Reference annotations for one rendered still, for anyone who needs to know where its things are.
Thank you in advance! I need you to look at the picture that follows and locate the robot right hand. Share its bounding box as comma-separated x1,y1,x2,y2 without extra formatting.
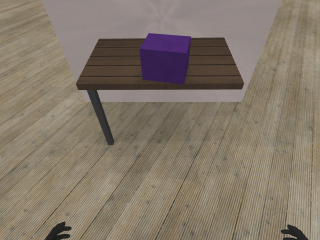
281,224,308,240

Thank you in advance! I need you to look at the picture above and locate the robot left hand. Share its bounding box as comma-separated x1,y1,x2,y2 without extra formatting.
44,221,72,240

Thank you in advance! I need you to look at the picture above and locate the table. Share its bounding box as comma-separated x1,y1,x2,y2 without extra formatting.
76,37,244,145

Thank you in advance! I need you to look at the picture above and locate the carton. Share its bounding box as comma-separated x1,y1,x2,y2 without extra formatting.
139,33,191,85

